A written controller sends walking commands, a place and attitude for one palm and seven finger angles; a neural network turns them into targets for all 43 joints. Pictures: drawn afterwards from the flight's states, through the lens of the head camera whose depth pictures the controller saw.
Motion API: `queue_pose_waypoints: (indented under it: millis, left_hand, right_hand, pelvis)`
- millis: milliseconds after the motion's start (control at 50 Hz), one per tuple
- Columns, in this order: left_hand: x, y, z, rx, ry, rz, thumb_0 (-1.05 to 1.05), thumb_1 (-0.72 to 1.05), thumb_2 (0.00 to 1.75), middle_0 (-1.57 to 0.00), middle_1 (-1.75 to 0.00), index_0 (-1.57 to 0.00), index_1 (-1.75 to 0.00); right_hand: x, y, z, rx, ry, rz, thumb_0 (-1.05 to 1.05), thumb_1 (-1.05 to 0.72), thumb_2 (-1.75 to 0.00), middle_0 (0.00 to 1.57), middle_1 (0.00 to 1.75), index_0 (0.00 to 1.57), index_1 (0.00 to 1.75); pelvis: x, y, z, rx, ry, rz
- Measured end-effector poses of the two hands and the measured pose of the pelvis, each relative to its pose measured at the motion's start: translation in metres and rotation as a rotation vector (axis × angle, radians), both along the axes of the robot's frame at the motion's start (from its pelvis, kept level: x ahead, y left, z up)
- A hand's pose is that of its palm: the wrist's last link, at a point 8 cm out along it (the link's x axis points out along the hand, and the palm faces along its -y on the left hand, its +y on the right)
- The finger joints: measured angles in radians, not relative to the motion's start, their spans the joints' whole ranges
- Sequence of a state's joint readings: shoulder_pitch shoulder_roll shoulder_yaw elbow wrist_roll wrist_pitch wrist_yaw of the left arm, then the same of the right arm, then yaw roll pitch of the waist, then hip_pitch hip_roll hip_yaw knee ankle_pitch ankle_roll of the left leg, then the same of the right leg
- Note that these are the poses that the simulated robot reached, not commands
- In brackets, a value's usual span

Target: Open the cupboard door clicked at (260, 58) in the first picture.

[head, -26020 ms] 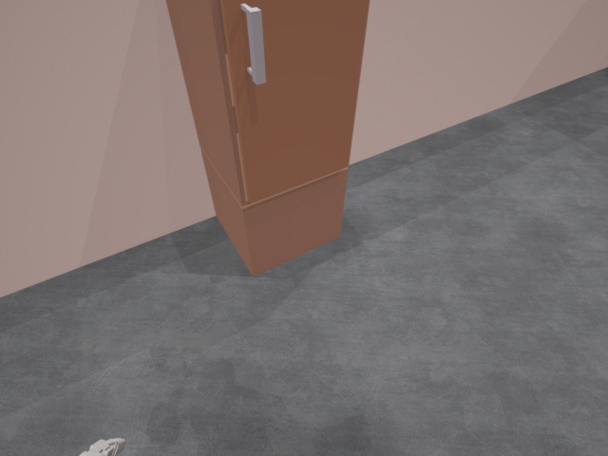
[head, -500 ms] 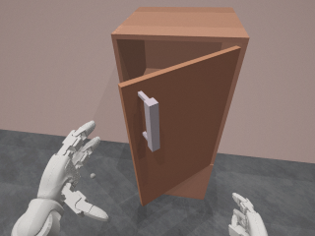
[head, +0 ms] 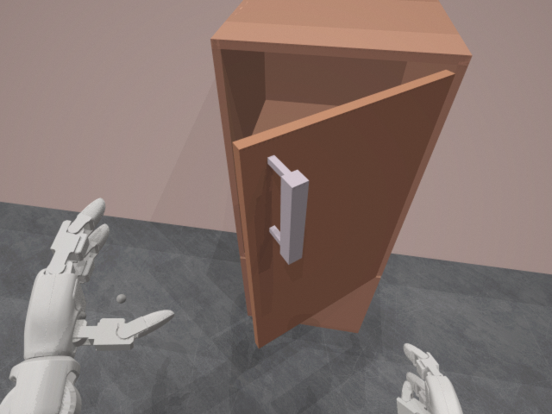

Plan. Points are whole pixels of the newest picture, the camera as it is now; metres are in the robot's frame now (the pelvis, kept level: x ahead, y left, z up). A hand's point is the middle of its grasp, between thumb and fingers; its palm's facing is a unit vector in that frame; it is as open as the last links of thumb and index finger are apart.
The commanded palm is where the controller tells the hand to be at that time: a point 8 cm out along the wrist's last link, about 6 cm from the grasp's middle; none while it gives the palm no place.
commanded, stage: draw the hand back to the body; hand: left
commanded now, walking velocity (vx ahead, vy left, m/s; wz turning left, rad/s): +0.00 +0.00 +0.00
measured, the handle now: (283, 211) +0.35 +0.04 +0.15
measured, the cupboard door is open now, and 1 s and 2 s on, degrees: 41 41 41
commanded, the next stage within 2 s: step back with the hand held close in 0.76 s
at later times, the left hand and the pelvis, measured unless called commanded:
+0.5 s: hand (79, 270) +0.22 +0.26 +0.15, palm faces +0.45 -0.81 -0.38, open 8.0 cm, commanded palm +0.17 +0.29 +0.17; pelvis +0.02 +0.00 +0.00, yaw -1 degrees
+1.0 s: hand (89, 278) +0.21 +0.24 +0.16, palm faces +0.42 -0.80 -0.44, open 7.4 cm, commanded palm +0.16 +0.27 +0.18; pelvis +0.01 -0.02 +0.01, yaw -2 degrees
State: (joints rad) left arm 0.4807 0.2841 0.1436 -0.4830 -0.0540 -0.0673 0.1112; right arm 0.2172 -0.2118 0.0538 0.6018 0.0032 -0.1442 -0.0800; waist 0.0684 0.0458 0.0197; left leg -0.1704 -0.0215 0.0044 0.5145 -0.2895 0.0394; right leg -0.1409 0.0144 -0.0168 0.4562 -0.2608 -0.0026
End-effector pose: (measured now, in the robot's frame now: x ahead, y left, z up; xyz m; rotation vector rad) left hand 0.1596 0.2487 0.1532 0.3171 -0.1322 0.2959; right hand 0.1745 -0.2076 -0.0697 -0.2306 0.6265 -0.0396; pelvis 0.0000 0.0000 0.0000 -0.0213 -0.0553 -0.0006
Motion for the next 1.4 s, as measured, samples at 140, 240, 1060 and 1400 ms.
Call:
queue_pose_waypoints:
  millis: [140,240,1060,1400]
  left_hand:
    - [0.012,0.016,0.013,0.071,-0.026,0.025,0.00,0.18,0.59,-0.18,-0.30,-0.18,-0.30]
    - [0.017,0.029,0.014,0.097,-0.013,0.060,0.00,0.35,0.67,-0.19,-0.30,-0.18,-0.30]
    - [0.009,0.026,0.021,0.193,0.017,0.090,0.01,0.89,0.90,-0.21,-0.30,-0.20,-0.30]
    - [-0.034,0.048,0.028,0.280,-0.073,-0.009,0.01,0.89,0.90,-0.22,-0.30,-0.21,-0.30]
  right_hand:
    - [0.006,0.002,-0.003,0.015,0.027,-0.028,0.02,-0.90,-0.90,0.20,0.30,0.20,0.30]
    - [0.012,-0.002,-0.002,0.013,0.036,-0.045,0.02,-0.90,-0.90,0.20,0.30,0.20,0.30]
    - [-0.010,-0.050,-0.002,0.005,0.073,-0.138,0.02,-0.90,-0.90,0.20,0.30,0.20,0.30]
    - [-0.088,-0.039,0.006,-0.053,0.079,-0.237,0.02,-0.91,-0.90,0.20,0.30,0.20,0.30]
  pelvis:
    - [0.013,0.006,0.002,0.005,0.004,-0.015]
    - [0.019,0.005,0.003,0.006,0.007,-0.021]
    - [0.000,-0.016,0.006,-0.002,0.041,-0.054]
    - [-0.055,0.011,-0.005,0.010,0.038,-0.075]
